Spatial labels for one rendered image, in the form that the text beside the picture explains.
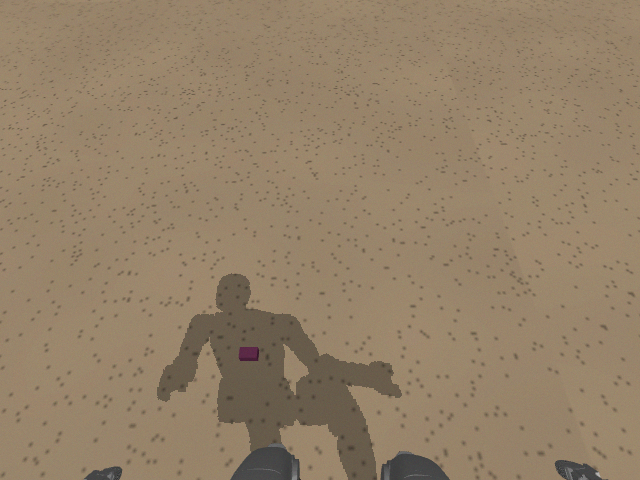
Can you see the small box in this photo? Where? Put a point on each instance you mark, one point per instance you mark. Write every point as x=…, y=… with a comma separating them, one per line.
x=248, y=354

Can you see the right robot hand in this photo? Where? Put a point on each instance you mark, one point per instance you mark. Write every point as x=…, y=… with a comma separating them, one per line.
x=574, y=471

